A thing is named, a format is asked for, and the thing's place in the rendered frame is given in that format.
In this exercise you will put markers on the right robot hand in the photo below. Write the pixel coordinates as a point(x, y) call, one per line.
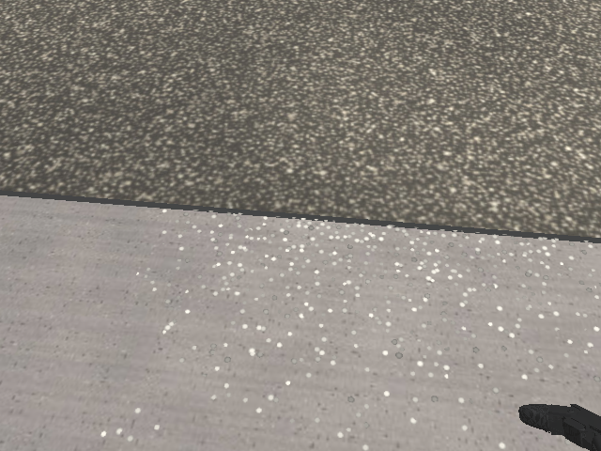
point(575, 423)

